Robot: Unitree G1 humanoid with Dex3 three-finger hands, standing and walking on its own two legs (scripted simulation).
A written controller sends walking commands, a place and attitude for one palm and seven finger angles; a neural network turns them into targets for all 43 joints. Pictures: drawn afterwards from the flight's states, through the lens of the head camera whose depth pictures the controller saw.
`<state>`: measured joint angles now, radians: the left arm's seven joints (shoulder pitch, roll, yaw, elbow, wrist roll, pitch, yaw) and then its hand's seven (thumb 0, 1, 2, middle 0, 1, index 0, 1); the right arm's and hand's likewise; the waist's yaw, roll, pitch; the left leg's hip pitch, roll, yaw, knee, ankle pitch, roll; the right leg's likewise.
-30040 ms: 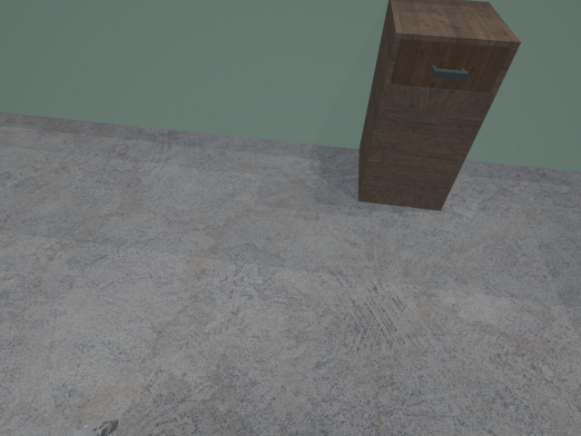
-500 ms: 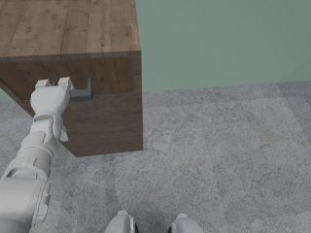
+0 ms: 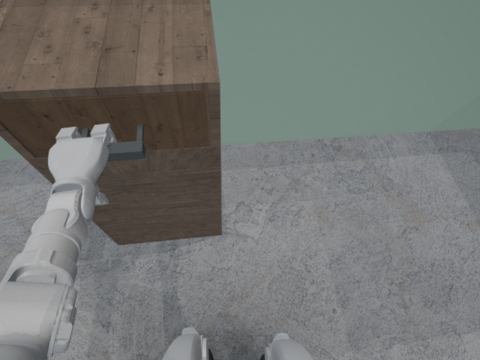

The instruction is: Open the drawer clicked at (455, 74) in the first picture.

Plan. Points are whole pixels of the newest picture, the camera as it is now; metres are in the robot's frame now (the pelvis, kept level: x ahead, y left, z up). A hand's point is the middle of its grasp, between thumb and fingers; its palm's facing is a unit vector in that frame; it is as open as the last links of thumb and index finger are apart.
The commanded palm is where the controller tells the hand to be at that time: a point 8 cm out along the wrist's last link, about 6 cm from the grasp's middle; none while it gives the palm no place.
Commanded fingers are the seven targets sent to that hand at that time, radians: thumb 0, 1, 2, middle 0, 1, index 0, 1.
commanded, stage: close the thumb around the handle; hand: left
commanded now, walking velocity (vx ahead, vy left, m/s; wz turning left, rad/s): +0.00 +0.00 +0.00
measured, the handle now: (112, 142) +0.50 +0.24 +0.00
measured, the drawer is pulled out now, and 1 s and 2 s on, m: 0.00 0.05 0.16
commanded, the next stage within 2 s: pull the drawer open in 0.42 s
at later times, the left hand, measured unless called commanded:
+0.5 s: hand (93, 174) +0.44 +0.27 -0.02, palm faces -0.07 -0.04 -1.00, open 5.8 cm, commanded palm +0.43 +0.24 +0.03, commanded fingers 0.00 0.90 0.90 -0.40 -1.35 -0.40 -1.35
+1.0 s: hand (90, 197) +0.39 +0.26 -0.02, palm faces -0.05 -0.07 -1.00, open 5.8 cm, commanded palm +0.37 +0.24 +0.03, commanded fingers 0.00 0.90 0.90 -0.40 -1.35 -0.40 -1.35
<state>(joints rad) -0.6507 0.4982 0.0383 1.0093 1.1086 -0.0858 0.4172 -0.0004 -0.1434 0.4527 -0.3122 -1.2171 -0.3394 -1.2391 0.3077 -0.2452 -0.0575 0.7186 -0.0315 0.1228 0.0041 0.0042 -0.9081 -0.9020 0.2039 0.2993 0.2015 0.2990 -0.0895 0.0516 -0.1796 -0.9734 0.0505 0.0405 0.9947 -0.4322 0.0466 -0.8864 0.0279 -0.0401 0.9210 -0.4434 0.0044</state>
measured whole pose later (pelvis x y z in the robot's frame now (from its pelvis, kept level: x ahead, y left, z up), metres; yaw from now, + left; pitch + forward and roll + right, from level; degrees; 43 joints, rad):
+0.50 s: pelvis -0.01 +0.00 +0.00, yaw +0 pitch +24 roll -4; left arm -0.68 0.52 0.04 1.04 1.11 -0.10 0.41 0.00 0.70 0.81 -0.37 -1.33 -0.37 -1.35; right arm 0.33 -0.25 -0.05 0.72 -0.03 0.12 0.00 0.00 -0.91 -0.90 0.20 0.30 0.20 0.30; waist -0.10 0.05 -0.18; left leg -1.00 0.05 0.04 1.01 -0.43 0.05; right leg -0.91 0.03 -0.04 0.93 -0.44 0.01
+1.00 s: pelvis +0.02 +0.01 +0.01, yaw -1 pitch +20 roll -3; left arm -0.35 0.42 0.01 0.75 1.08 -0.05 0.44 0.01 0.71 0.80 -0.35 -1.35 -0.37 -1.35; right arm 0.28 -0.23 -0.07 0.68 -0.02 0.14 0.02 0.01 -0.91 -0.90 0.20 0.30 0.20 0.30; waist -0.05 0.06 -0.18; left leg -0.84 0.04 0.06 0.93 -0.44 0.06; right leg -0.76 0.03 -0.01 0.84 -0.44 0.02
